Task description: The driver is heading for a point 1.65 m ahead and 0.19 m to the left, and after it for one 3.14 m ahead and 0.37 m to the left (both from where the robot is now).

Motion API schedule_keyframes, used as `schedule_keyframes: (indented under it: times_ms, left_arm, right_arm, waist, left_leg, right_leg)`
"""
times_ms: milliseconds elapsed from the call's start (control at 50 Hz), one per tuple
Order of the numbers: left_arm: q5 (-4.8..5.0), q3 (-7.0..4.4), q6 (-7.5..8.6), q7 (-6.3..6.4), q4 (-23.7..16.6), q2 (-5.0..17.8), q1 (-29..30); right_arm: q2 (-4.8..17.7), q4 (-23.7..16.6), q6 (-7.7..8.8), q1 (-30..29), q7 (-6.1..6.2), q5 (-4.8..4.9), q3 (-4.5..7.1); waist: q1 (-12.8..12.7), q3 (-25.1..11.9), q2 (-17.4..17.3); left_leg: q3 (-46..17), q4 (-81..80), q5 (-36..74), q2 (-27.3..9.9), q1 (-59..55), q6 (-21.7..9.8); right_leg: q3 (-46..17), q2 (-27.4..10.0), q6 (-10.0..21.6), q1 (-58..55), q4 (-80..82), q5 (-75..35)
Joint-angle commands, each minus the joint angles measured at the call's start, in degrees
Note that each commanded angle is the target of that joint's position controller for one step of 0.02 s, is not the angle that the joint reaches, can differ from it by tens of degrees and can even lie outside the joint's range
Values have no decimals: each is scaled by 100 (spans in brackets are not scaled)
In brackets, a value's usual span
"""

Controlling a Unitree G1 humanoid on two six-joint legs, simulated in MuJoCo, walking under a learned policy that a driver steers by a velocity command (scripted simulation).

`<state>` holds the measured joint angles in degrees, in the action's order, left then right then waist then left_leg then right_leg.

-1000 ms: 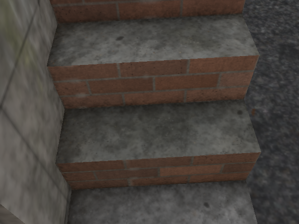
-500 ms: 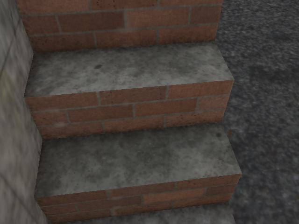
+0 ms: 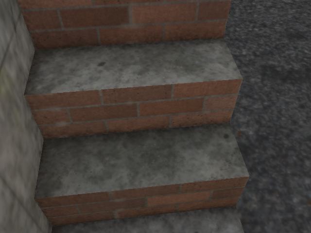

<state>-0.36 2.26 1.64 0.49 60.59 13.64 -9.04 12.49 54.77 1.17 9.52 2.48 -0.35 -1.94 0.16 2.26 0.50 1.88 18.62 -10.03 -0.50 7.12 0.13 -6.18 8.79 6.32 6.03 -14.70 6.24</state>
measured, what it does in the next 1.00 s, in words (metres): stands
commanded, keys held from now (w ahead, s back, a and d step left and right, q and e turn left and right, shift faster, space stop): no key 0.94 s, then w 0.06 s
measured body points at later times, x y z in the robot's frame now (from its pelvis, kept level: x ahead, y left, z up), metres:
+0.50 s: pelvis -0.01 +0.00 +0.00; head +0.00 +0.00 +0.45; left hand +0.04 +0.24 -0.16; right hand +0.03 -0.24 -0.15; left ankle +0.00 +0.12 -0.75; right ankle +0.01 -0.05 -0.75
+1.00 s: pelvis +0.00 +0.00 +0.00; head +0.01 +0.01 +0.45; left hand +0.03 +0.24 -0.16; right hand +0.03 -0.23 -0.15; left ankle +0.00 +0.12 -0.75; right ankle +0.01 -0.05 -0.75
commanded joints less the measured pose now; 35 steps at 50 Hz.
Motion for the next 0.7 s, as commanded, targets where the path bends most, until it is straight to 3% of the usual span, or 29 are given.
schedule_keyframes:
  times_ms: [20,240,700]
  left_arm:
    - [-1,-89,30,31,-175,606,4]
    - [-13,-67,-31,37,-83,567,-308]
    - [9,-107,-48,58,-118,472,-663]
  right_arm:
    - [547,-165,27,-36,29,4,106]
    - [483,177,-40,351,36,2,74]
    - [317,391,-12,718,98,-22,64]
  waist:
    - [8,-256,-33]
    - [12,-72,-35]
    - [-18,-12,-87]
  left_leg:
    - [-606,-96,87,-665,-251,-26]
    - [-630,22,-160,-606,-75,-42]
    - [-680,-39,-150,-633,77,-123]
  right_leg:
    - [-1021,-1363,-177,313,261,-609]
    - [-1095,-1349,-138,583,369,33]
    - [-982,-1289,-71,487,235,-221]
Velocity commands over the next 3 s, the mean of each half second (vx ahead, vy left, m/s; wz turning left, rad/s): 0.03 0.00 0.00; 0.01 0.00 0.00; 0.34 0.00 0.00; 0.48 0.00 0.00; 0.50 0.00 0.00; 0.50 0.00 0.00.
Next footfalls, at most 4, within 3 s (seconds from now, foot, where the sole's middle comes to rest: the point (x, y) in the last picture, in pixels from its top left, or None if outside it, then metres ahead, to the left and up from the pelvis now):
none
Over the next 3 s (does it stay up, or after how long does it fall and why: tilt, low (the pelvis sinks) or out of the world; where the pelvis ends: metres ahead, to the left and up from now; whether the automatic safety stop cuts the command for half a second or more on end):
stays up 0.02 0.00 0.00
